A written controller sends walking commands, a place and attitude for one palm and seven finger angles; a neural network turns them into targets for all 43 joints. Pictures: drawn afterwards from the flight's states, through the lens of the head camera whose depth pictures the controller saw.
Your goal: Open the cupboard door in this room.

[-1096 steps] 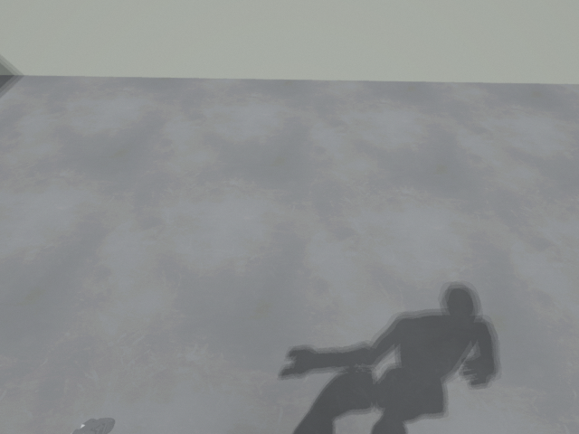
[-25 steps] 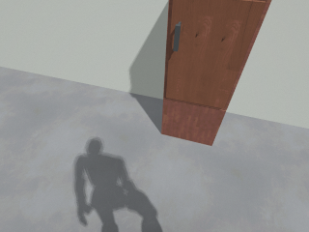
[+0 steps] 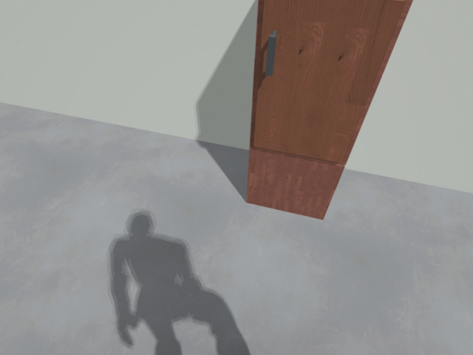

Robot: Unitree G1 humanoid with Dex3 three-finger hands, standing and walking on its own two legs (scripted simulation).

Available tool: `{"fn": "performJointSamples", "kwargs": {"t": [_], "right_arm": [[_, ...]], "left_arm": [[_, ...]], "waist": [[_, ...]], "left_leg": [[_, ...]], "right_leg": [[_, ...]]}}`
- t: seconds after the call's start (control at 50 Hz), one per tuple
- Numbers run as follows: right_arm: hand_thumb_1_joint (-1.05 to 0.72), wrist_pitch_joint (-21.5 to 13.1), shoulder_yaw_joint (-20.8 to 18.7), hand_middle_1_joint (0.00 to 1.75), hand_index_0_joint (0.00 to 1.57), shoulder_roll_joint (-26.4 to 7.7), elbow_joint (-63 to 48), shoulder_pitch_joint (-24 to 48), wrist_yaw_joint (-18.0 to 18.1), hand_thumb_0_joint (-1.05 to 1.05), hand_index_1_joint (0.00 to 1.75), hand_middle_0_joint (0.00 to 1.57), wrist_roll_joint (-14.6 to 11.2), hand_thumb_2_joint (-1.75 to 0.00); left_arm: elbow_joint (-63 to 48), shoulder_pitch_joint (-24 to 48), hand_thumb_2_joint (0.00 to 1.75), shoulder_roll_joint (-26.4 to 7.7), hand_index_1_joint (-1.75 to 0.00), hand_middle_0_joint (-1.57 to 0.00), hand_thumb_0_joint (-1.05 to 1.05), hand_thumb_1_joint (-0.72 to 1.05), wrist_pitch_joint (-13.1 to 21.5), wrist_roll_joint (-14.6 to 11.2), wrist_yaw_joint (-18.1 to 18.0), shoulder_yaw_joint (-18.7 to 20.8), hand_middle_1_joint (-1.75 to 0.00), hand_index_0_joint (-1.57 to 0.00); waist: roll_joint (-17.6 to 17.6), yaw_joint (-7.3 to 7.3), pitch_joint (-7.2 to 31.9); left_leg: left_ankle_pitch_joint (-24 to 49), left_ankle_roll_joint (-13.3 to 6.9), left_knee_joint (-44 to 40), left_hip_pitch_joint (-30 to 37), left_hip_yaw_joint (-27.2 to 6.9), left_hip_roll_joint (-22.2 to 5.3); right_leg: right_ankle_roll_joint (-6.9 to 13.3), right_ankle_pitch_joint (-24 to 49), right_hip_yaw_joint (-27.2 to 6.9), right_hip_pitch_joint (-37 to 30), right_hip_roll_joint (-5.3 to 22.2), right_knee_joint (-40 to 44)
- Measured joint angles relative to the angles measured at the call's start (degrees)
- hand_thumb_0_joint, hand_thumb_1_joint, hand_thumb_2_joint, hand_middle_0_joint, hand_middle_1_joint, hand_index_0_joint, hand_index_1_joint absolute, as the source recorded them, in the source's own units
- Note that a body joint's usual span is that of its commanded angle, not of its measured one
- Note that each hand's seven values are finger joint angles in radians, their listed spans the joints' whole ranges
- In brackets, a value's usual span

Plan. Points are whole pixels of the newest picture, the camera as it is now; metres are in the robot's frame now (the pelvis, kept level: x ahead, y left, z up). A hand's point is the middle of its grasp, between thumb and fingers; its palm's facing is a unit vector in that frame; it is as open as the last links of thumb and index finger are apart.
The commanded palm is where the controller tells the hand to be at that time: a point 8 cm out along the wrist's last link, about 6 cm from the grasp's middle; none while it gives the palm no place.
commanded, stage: look at it before walking up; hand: left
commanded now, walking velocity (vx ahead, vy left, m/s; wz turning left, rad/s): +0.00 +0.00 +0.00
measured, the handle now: (271, 53) +0.96 -0.05 +0.08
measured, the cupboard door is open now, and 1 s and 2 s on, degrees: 0 0 0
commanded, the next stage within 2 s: turn to face it in 0.42 s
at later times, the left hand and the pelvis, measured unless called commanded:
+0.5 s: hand out of the picture -0.02 +0.17 -0.18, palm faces +0.04 -0.98 -0.17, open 7.4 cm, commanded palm none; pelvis +0.00 +0.01 +0.00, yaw +0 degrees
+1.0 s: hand out of the picture +0.03 +0.19 -0.19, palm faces -0.06 -0.98 -0.21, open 7.4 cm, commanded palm none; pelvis -0.01 +0.01 -0.01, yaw -5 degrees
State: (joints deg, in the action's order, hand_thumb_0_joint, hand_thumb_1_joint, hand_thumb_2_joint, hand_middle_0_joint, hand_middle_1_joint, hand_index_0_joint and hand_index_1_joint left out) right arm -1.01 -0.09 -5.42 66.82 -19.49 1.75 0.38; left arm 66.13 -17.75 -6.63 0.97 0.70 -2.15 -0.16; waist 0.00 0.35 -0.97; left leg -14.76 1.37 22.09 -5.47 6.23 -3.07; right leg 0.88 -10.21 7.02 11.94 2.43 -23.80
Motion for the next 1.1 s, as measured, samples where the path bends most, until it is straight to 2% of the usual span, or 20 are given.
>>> {"fn": "performJointSamples", "kwargs": {"t": [0.58,0.78,1.1], "right_arm": [[-0.9,-0.4,-0.6,0.29,0.2,-2.0,-1.2,1.7,-0.1,0.01,0.3,0.2,0.0,-0.9],[-0.91,0.4,-1.3,0.29,0.2,-2.3,-2.6,4.3,0.4,0.01,0.3,0.2,0.2,-0.9],[-0.91,1.4,-2.7,0.29,0.2,-3.2,-5.6,5.0,0.0,0.01,0.3,0.2,0.4,-0.9]], "left_arm": [[-0.5,0.7,0.9,-1.4,-0.3,-0.2,0.01,0.91,0.0,0.3,0.3,0.4,-0.3,-0.2],[-1.6,1.8,0.9,-1.5,-0.3,-0.2,0.01,0.91,-1.5,0.5,0.8,1.5,-0.3,-0.2],[-6.4,5.9,0.9,-3.5,-0.3,-0.2,0.01,0.91,-2.8,1.0,1.4,3.1,-0.3,-0.2]], "waist": [[0.4,0.27,-0.8],[0.0,0.49,-1.5],[0.6,-0.64,-2.4]], "left_leg": [[-0.1,-0.8,0.2,-0.5,0.2,0.8],[-2.6,-0.6,4.3,-2.5,2.7,-0.4],[-6.2,-0.6,11.0,-6.7,5.9,-1.9]], "right_leg": [[-0.7,0.2,-0.4,0.5,0.7,-0.1],[-0.4,-1.2,-2.9,3.8,-0.3,-4.1],[-0.2,-3.1,-6.2,9.7,-1.6,-10.4]]}}
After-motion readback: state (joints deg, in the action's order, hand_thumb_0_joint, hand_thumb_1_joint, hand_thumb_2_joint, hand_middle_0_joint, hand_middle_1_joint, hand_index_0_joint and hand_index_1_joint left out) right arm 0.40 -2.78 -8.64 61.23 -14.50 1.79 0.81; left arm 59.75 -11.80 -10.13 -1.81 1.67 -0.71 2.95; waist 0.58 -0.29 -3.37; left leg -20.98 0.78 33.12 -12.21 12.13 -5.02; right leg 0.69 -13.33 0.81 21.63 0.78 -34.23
